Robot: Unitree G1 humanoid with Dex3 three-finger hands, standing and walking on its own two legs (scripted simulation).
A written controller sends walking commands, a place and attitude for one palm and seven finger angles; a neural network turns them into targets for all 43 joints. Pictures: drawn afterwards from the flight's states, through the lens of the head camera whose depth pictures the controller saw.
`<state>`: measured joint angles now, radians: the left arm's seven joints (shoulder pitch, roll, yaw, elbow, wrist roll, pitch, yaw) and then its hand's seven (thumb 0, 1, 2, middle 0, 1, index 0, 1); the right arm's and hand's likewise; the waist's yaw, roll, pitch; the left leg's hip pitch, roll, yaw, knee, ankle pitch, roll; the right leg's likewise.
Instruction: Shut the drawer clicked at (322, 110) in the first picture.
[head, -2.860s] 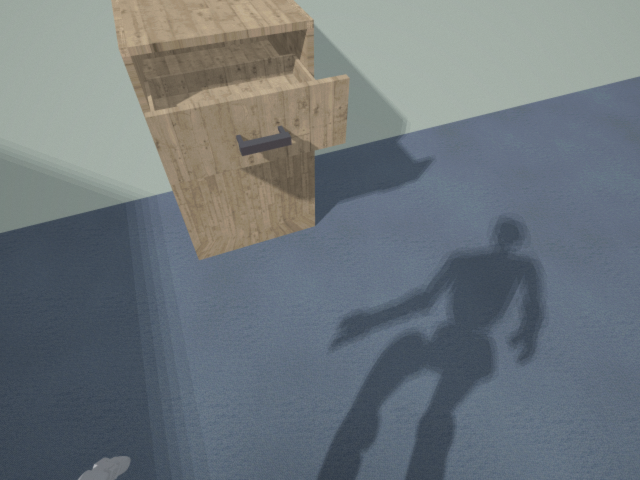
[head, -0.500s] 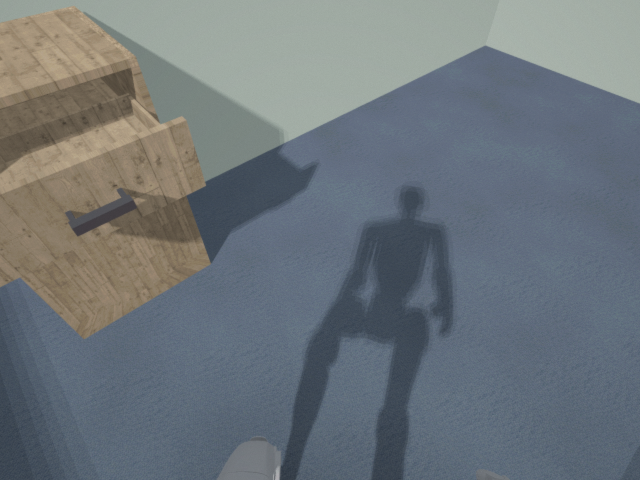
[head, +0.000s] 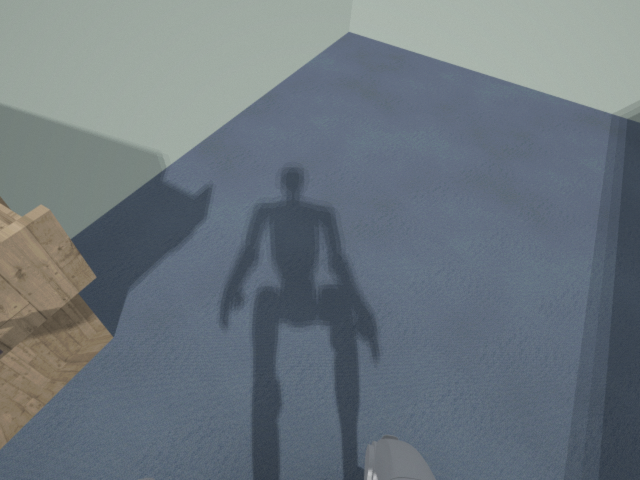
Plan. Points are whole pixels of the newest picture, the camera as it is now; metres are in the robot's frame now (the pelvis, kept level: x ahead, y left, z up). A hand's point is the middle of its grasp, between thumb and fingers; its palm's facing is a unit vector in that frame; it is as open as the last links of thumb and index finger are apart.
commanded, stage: walk to a spot facing it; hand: left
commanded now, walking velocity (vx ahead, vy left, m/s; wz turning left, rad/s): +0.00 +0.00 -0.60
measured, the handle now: out of the picture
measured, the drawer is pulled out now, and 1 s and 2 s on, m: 0.29 0.29 0.29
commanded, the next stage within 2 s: turn to face it in 1.52 s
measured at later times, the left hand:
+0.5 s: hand (238, 418) +0.23 +0.13 -0.16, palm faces -0.24 -0.94 -0.25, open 7.3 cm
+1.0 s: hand (215, 394) +0.26 +0.18 -0.18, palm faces -0.51 -0.84 -0.20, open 7.4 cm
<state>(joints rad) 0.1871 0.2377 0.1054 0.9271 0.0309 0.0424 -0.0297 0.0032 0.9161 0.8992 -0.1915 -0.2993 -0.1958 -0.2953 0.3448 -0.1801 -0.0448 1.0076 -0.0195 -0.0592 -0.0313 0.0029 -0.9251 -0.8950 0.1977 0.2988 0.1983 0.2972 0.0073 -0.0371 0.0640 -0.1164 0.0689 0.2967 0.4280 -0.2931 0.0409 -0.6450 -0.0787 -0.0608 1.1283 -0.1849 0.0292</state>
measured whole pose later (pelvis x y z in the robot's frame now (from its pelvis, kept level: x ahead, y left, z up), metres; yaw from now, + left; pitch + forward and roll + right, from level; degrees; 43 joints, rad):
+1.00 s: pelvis +0.10 +0.03 +0.00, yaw -36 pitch +0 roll -2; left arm 0.23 0.27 0.11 0.93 0.02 0.10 -0.03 0.01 0.91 0.90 -0.20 -0.30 -0.20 -0.30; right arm 0.22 -0.17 -0.04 0.89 -0.02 0.01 -0.03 0.01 -0.90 -0.89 0.20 0.30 0.20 0.30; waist 0.02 -0.04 0.08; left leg -0.17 0.11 0.22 0.48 -0.31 0.01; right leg -0.47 -0.05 -0.01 1.05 -0.41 0.08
